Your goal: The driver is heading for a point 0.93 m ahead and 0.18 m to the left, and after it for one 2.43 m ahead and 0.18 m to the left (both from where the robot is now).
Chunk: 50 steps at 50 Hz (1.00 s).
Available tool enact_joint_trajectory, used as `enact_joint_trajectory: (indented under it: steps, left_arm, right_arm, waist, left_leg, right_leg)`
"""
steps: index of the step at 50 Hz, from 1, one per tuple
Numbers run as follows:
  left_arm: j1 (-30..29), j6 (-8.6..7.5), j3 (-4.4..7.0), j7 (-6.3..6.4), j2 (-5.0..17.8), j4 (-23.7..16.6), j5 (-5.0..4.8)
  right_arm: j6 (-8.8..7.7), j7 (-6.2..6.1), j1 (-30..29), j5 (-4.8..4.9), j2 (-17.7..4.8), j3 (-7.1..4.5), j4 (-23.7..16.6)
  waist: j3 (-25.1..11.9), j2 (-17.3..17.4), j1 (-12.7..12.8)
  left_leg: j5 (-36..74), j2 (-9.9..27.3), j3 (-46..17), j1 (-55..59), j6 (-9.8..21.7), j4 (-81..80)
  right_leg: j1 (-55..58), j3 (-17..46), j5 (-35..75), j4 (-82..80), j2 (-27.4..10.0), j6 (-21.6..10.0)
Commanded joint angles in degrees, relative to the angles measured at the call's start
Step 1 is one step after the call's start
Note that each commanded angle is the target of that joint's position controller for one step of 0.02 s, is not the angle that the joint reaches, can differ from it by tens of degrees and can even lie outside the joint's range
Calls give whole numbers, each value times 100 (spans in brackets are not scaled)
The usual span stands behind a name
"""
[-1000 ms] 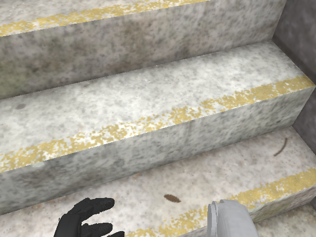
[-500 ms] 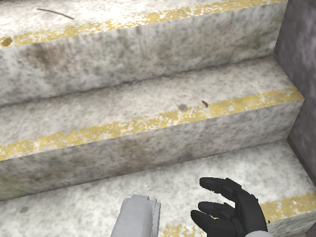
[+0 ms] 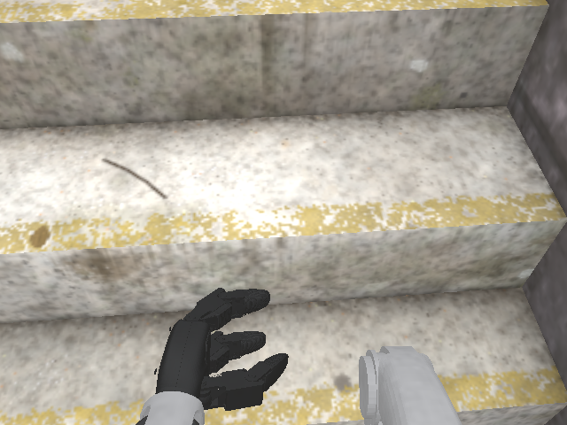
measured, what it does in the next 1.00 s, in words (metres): climbs, turning left: right foot 0.21 m higher, then left foot 0.20 m higher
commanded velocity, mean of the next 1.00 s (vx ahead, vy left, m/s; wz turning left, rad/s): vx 0.50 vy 0.00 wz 0.47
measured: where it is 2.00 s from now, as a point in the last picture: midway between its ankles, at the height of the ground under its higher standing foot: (60, 136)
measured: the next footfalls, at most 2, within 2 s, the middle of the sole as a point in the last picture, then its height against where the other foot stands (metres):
right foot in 0.08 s outside the picture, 0.21 m higher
left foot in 0.58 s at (162, 369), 0.20 m higher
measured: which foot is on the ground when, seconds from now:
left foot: down 0.00-0.08, up 0.10-0.56, down 0.58-1.00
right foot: up 0.00-0.06, down 0.08-0.60, up 0.62-1.00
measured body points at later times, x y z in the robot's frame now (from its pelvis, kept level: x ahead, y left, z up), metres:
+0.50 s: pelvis +0.26 +0.01 +0.22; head +0.31 +0.01 +0.67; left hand +0.12 +0.21 +0.09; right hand +0.59 -0.05 +0.19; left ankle +0.37 +0.18 -0.21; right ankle +0.20 -0.13 -0.53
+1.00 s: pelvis +0.44 +0.11 +0.42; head +0.47 +0.14 +0.86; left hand +0.75 +0.31 +0.47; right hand +0.37 -0.15 +0.31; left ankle +0.41 +0.18 -0.33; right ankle +0.50 +0.01 +0.08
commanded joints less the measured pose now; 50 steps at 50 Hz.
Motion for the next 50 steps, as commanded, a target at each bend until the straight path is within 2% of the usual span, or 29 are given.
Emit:
enact_joint_trajectory:
  steps: [1,2,3,4,5,6,7,8,9,11,14,17,19,21,24,25,26,27,29,30,31,32,33,35,36,41,45,47,50]
  left_arm:
    - [-844,-10,-43,-36,351,-709,-283]
    - [-88,-27,142,-28,661,-327,-515]
    - [1535,10,472,28,1153,-10,-565]
    - [2507,-27,703,-20,1720,367,-331]
    - [2959,-93,961,8,2254,678,16]
    - [2519,83,1067,105,2432,718,-48]
    - [1784,117,1021,83,2006,806,-163]
    - [1518,63,925,86,1462,1370,-226]
    - [1663,-63,835,88,1107,1869,-99]
    - [1730,-424,692,-34,455,2492,58]
    - [1634,-687,767,-180,863,2662,-85]
    - [2243,-878,798,-245,1380,2921,-117]
    - [2802,-898,844,-313,1572,3094,-63]
    - [3133,-890,889,-309,1679,3152,-100]
    - [3626,-773,953,-148,1987,3206,-231]
    - [3435,-682,911,-102,1822,3133,-292]
    - [3204,-616,871,-33,1767,2944,-423]
    - [3142,-684,935,32,2234,2782,-472]
    - [3078,-721,1182,-221,3027,2448,-712]
    - [2955,-772,1221,-385,3067,2103,-617]
    - [2429,-840,1112,-617,2373,1403,-457]
    - [1706,-866,1177,-769,2130,989,-263]
    - [1373,-817,1035,-630,1352,651,-132]
    - [993,-819,731,-333,764,293,61]
    - [693,-744,661,-300,817,260,192]
    - [61,-621,482,-447,745,186,-8]
    - [-635,-284,191,-467,181,-189,89]
    - [-885,-152,132,-365,49,-463,98]
    - [-1779,-27,139,-207,137,-697,104]
  right_arm:
    - [142,-320,256,241,-740,-258,-250]
    - [54,-336,496,283,-1088,-339,-501]
    - [-160,-247,-137,150,-1701,-572,-822]
    - [-430,-42,-768,276,-1958,-698,-968]
    - [-539,244,-922,381,-1337,-575,-1265]
    - [-503,403,-1547,-117,-1016,-556,-1604]
    - [-408,429,-1907,-496,-479,-471,-2093]
    - [-284,444,-2006,-516,169,-273,-2249]
    - [-163,345,-2023,-464,531,-69,-2446]
    - [63,203,-1524,-283,675,81,-2448]
    - [392,44,-1465,-94,397,46,-2579]
    - [558,-96,-2458,15,415,49,-2931]
    - [556,-171,-3104,-4,553,118,-3160]
    - [625,-137,-3667,-195,417,136,-3427]
    - [868,61,-4033,-154,477,289,-3748]
    - [884,128,-3985,-73,529,311,-3678]
    - [935,174,-3648,-54,472,275,-3331]
    - [940,144,-2906,-29,511,230,-3096]
    - [826,43,-1290,-5,-259,-40,-2755]
    - [788,108,-1196,0,-663,-220,-2741]
    - [832,-3,-1483,-81,-1350,-441,-2740]
    - [929,-48,-1518,-117,-1739,-734,-2831]
    - [869,-22,-1772,-216,-1621,-671,-2568]
    - [449,42,-1141,-83,-719,-404,-1617]
    - [392,17,-603,-18,-392,-286,-1077]
    - [111,-261,680,-108,-274,-283,-573]
    - [-205,-229,1066,-223,48,-90,-620]
    - [-345,-150,744,-347,-277,-128,-790]
    - [-324,-26,706,-210,-377,-162,-657]
  waist:
    - [-393,490,356]
    - [-1509,571,552]
    - [-2378,1240,1424]
    - [-3085,869,1938]
    - [-3346,-871,1972]
    - [-3183,-2100,1829]
    - [-2555,-1399,1273]
    - [-1270,-592,693]
    - [-194,-190,549]
    - [272,303,-26]
    - [734,111,-375]
    - [968,-91,-159]
    - [895,-311,122]
    - [769,29,271]
    - [83,-820,553]
    - [100,-807,527]
    - [-241,-534,481]
    - [-845,-935,157]
    - [-2317,-1558,-388]
    - [-2617,-1651,-469]
    - [-2525,-250,-225]
    - [-2787,13,-438]
    - [-2647,53,-161]
    - [-615,-478,77]
    - [-375,-195,-99]
    - [-837,-241,-170]
    - [-738,-144,45]
    - [-682,191,342]
    - [-5,-395,222]
  left_leg:
    - [7156,799,-515,-1718,527,-1696]
    - [10122,897,-623,-1352,467,-749]
    - [11764,1421,-1074,-486,558,688]
    - [11110,1417,-947,-212,617,1960]
    - [7942,446,-864,-1947,314,4081]
    - [2359,-474,-487,-3056,-24,7278]
    - [2106,-241,-784,-4047,-13,9080]
    - [2392,-73,-499,-4903,153,9462]
    - [1795,-24,-543,-5671,304,10100]
    - [1446,226,-664,-5806,381,10504]
    - [1326,399,-697,-6074,191,9900]
    - [689,296,-472,-7139,264,10756]
    - [-45,317,-229,-8025,406,11151]
    - [-261,533,256,-8004,400,9843]
    - [-436,1102,1397,-6911,443,8094]
    - [-490,1117,1640,-5836,482,7056]
    - [-759,751,2307,-4468,490,6083]
    - [-603,469,2339,-3455,488,6178]
    - [-925,-227,1702,-1556,547,4235]
    - [-1027,-321,571,-783,516,3297]
    - [-2210,956,-3259,244,1009,1385]
    - [-3079,1693,-5540,220,1057,-598]
    - [-2495,1940,-5204,70,759,-711]
    - [-311,1168,-3292,-753,264,44]
    - [1508,571,-2871,-361,503,657]
    - [5832,857,-1604,1913,558,291]
    - [3935,1184,-2145,887,788,-10]
    - [2487,1837,-2956,361,1224,-424]
    - [361,1474,-2356,-438,684,-951]
  right_leg:
    - [4400,-819,-1249,-4280,443,-217]
    - [5910,-965,-1093,-4532,922,-162]
    - [6521,-255,-597,-4886,675,-268]
    - [7297,178,-891,-5958,669,-306]
    - [8627,2868,-1859,-7417,-683,-962]
    - [8115,5500,-2569,-9454,-1433,-1562]
    - [7447,5604,-4047,-9626,-1450,-1345]
    - [6583,4673,-4288,-9199,-1496,-1051]
    - [5856,3823,-3443,-9149,-1533,-895]
    - [5291,2295,-1461,-9590,-1384,-424]
    - [5104,736,261,-10353,-1355,-192]
    - [5676,20,130,-11028,-1428,-256]
    - [6692,-184,-113,-11317,-1425,-216]
    - [7199,-605,52,-11539,-1118,-32]
    - [8048,-1029,1814,-12484,-1151,-365]
    - [7780,-1385,2637,-12547,-931,-450]
    - [7564,-1617,5253,-12007,-840,-567]
    - [7901,-1446,9404,-11104,-1440,-651]
    - [8726,-1154,11034,-8657,-1527,-492]
    - [8216,-869,9793,-7175,-1428,-363]
    - [5367,-450,4991,-4861,-231,255]
    - [4239,552,1589,-1636,642,456]
    - [3357,1221,1747,490,474,419]
    - [2435,982,1698,506,275,81]
    - [2371,669,1059,-47,517,139]
    - [1866,432,41,-937,683,239]
    - [858,220,-328,825,595,190]
    - [-71,466,-602,2650,511,107]
    - [-558,166,31,2144,188,-49]
Velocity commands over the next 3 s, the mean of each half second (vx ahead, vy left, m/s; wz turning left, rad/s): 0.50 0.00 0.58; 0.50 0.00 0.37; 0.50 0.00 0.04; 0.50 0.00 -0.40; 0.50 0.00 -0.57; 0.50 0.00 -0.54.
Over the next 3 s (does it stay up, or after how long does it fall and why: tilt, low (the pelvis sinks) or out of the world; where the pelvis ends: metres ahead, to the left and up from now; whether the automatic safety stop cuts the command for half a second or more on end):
stays up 1.18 0.47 1.01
